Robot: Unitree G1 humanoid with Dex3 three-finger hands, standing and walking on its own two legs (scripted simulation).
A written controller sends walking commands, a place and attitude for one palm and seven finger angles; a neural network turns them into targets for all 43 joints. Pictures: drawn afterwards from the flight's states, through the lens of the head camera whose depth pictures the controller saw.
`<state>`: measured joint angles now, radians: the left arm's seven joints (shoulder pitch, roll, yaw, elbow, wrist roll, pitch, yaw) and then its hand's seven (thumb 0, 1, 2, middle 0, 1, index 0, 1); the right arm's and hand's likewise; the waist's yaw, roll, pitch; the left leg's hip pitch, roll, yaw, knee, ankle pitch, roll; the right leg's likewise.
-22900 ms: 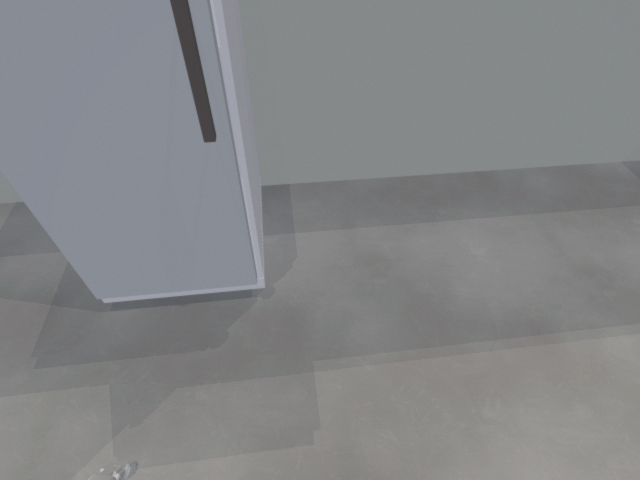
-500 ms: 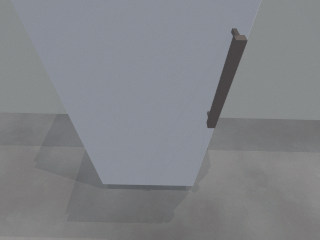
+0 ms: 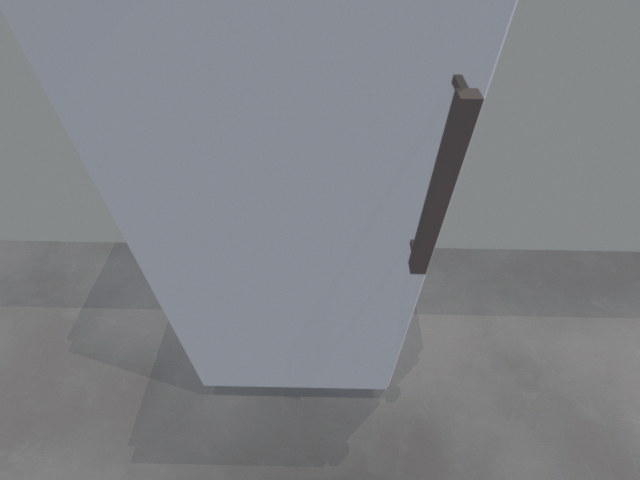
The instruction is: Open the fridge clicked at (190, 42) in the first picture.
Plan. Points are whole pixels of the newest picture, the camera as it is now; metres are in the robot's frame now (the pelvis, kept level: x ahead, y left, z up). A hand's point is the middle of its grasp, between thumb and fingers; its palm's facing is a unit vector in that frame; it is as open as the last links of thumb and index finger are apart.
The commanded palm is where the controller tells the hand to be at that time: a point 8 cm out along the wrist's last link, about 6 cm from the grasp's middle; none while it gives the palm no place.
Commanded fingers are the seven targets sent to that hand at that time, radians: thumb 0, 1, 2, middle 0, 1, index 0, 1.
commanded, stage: look again from close up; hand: right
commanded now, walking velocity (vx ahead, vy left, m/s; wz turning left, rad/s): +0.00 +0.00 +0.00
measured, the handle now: (434, 188) +0.48 -0.13 +0.12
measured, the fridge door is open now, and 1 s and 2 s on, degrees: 0 0 0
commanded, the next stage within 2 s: raise the hand to about handle height in 0.26 s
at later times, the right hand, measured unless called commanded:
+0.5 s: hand out of the picture +0.14 -0.20 -0.07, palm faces +0.25 +0.95 -0.19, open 7.4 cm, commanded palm +0.09 -0.23 -0.05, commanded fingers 0.00 -0.71 -0.82 0.21 0.42 0.21 0.42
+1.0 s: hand (528, 474) +0.14 -0.19 +0.04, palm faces +0.08 +0.99 -0.10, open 9.9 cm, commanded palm +0.13 -0.26 +0.02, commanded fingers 0.00 -0.13 -0.57 0.25 0.80 0.25 0.80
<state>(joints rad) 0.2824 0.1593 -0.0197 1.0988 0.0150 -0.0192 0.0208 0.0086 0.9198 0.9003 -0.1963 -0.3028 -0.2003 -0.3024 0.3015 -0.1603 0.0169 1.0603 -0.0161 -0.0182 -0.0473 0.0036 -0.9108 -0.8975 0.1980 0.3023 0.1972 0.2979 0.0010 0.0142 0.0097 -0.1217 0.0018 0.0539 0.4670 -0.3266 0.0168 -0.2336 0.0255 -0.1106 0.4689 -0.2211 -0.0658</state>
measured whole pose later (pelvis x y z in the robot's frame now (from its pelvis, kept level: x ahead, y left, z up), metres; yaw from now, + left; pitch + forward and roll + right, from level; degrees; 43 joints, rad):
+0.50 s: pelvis -0.01 -0.01 -0.01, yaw -2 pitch -1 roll -2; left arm 0.33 0.20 -0.02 0.87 -0.04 -0.20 0.05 0.01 0.91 0.90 -0.20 -0.30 -0.20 -0.30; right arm 0.45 -0.21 -0.01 0.22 0.13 0.00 -0.12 0.02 -0.90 -0.88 0.20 0.32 0.20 0.32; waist 0.00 0.02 0.01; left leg -0.22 0.04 0.04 0.60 -0.36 0.02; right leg -0.27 0.08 -0.10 0.48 -0.20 -0.08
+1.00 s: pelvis -0.04 +0.03 -0.06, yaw -5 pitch +6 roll +3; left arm 0.19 0.27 -0.02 0.60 -0.04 -0.24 0.07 0.01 0.90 0.90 -0.20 -0.30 -0.20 -0.30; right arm 0.38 -0.28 -0.18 -0.03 0.33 -0.54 0.34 0.01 -0.35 -0.66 0.23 0.65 0.23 0.65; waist -0.04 -0.04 -0.08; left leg -0.54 -0.05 0.17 0.92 -0.49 0.07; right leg -0.71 -0.02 0.03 0.98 -0.38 -0.03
